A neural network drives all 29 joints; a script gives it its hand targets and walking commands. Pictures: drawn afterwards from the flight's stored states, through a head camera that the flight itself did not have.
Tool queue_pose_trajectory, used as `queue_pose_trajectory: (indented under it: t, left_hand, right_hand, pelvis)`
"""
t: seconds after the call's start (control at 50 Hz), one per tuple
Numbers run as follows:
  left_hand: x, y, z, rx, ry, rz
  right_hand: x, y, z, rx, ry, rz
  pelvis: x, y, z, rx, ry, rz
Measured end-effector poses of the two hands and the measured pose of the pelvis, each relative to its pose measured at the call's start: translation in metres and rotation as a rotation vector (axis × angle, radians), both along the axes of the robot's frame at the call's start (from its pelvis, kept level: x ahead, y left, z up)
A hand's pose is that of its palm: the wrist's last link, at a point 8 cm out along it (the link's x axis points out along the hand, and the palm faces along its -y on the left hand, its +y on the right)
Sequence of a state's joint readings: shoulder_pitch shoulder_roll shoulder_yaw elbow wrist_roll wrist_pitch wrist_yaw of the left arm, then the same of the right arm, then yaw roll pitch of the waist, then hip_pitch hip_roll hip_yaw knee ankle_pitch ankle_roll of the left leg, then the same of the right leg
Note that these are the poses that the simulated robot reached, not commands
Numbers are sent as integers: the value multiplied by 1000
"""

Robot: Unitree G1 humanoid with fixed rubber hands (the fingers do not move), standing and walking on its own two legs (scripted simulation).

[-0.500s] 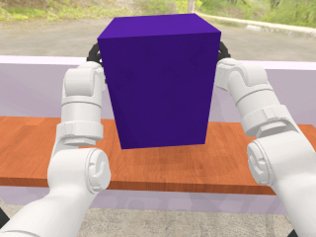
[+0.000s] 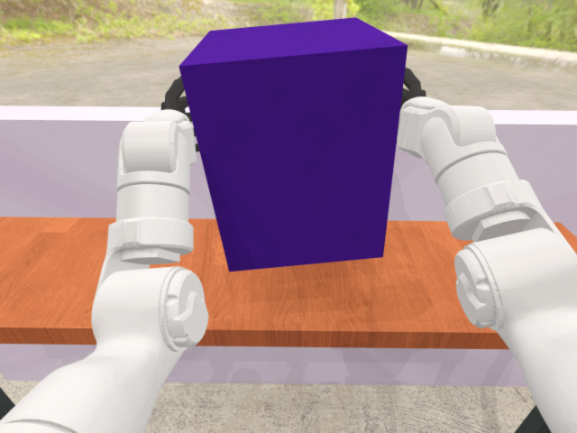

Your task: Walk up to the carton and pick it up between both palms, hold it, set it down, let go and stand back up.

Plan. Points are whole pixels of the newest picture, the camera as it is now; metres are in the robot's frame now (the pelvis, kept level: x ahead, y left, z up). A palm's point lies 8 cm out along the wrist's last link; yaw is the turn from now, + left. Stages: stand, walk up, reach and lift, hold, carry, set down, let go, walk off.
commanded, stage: hold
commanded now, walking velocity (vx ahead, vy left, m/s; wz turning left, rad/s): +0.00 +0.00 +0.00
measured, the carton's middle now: (294, 141) +0.39 +0.00 +0.30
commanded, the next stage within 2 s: none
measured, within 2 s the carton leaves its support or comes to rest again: neither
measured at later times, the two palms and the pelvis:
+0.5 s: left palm (185, 134) +0.39 +0.15 +0.31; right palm (407, 126) +0.39 -0.14 +0.32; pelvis +0.01 +0.00 +0.00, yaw +1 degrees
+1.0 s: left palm (179, 128) +0.38 +0.15 +0.32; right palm (410, 115) +0.38 -0.14 +0.34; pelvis +0.00 +0.00 +0.00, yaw +1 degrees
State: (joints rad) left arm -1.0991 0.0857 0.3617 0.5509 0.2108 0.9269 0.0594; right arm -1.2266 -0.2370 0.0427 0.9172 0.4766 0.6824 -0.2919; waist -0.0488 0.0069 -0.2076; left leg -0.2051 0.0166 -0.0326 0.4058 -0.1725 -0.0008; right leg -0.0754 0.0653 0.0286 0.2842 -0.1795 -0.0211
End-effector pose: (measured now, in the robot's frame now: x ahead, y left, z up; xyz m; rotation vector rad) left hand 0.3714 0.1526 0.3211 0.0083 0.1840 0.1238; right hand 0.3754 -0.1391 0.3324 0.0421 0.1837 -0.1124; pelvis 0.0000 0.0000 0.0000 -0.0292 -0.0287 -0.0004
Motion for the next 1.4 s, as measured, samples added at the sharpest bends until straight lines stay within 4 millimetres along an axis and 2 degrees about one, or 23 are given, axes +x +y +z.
queue_pose_trajectory:
  t: [0.26, 0.46, 0.56, 0.7, 0.84, 1.04, 1.14, 1.26, 1.4]
  left_hand:
    - [4, 10, 6, -3, -6, 16]
    - [13, -3, -10, 35, 26, -14]
    - [16, -7, -10, 26, 12, -12]
    - [7, 4, -2, -14, -32, 14]
    - [-1, 12, -4, -7, -3, 21]
    - [10, -7, 2, 25, -13, -19]
    - [10, -11, 3, 14, -13, -18]
    - [1, -4, 0, 16, -6, 7]
    - [-2, 8, 7, -2, -12, 22]
  right_hand:
    - [8, 10, 5, -20, -3, 19]
    - [10, -3, -12, 2, 33, -9]
    - [13, -7, -14, -16, 19, -7]
    - [8, 3, -8, -34, -19, 18]
    - [3, 11, -5, -8, 11, 17]
    - [3, -7, 4, 1, -1, -23]
    - [2, -12, 1, -16, 1, -20]
    - [0, -4, -6, -24, 8, 8]
    - [0, 8, 1, -7, 2, 15]
  pelvis:
    - [3, -7, 0, -1, 22, 20]
    - [6, -4, 0, -3, 11, 23]
    - [6, -3, 0, -2, 21, 8]
    - [10, -3, 0, -2, 10, 4]
    - [9, -5, 0, -1, -4, 22]
    - [2, -4, 0, -5, 21, 16]
    - [2, -2, 1, -1, 14, -4]
    - [3, -3, 0, -1, 8, -2]
    - [2, -6, 0, -1, 23, 16]
